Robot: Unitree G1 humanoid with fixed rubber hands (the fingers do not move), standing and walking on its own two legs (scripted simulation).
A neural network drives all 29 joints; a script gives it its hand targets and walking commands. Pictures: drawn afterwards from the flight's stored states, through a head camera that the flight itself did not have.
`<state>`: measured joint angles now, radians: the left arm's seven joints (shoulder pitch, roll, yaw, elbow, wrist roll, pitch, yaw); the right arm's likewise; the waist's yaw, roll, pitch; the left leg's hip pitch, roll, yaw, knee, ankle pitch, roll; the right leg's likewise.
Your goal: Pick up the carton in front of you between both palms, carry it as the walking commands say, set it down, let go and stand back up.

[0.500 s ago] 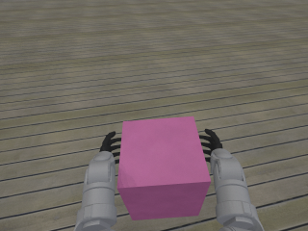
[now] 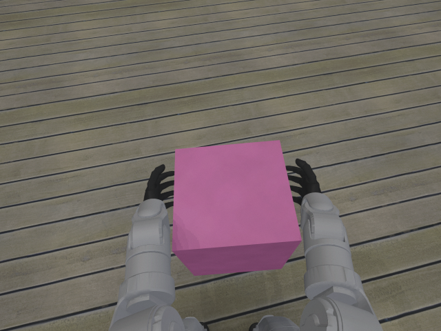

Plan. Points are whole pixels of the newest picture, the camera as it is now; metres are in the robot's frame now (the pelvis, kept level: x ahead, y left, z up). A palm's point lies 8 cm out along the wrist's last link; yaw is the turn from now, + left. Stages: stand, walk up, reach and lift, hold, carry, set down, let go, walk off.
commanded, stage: set down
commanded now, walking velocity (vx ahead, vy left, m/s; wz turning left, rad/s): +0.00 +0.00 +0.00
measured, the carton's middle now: (233, 214) +0.34 -0.01 -0.09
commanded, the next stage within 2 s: none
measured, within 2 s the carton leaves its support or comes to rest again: neither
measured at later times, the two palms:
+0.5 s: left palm (177, 221) +0.37 +0.13 -0.18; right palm (294, 214) +0.38 -0.17 -0.18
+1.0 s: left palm (184, 235) +0.39 +0.13 -0.35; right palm (279, 221) +0.42 -0.17 -0.34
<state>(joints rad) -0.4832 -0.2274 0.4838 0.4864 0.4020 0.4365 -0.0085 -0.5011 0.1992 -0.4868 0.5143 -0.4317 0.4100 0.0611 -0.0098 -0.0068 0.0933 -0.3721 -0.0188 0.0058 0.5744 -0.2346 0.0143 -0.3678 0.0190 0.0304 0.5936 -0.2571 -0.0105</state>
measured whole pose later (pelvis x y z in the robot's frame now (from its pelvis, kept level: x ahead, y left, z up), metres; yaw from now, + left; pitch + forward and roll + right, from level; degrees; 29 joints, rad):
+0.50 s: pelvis -0.04 -0.01 -0.12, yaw -1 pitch +34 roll +1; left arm -0.67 -0.19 0.50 0.52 0.24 0.21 0.05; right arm -0.71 0.07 -0.42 0.60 -0.25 0.21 0.02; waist 0.00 0.01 -0.13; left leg -1.41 -0.04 -0.04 1.20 -0.38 -0.02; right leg -1.41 0.05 0.04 1.22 -0.40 -0.01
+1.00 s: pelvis -0.07 +0.00 -0.26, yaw +0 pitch +44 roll +2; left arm -0.89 -0.14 0.50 0.55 0.17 0.25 0.14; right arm -1.02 -0.09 -0.36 0.76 -0.18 0.24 0.01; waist 0.01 0.00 -0.13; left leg -1.98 -0.06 -0.02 1.69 -0.49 -0.03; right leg -1.99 0.06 0.03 1.72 -0.50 0.00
